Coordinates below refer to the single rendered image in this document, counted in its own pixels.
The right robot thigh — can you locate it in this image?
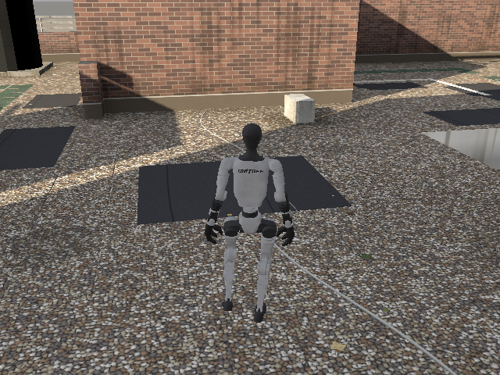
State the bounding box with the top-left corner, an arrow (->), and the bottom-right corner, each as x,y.
257,218 -> 277,275

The robot left upper arm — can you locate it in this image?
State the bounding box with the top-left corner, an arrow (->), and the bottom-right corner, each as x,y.
215,157 -> 235,201

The robot right upper arm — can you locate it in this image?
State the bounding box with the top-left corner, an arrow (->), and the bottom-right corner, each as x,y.
267,158 -> 286,202

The robot left hand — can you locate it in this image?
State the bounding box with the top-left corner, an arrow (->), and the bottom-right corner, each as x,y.
205,224 -> 223,244

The robot right hand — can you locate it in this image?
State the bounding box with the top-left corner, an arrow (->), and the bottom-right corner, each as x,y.
276,226 -> 295,246

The robot left forearm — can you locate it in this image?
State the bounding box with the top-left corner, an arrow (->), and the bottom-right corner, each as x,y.
206,190 -> 223,226

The robot right forearm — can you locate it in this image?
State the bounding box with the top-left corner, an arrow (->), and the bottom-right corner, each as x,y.
278,191 -> 293,228

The humanoid robot head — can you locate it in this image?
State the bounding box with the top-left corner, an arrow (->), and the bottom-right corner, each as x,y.
238,123 -> 265,162

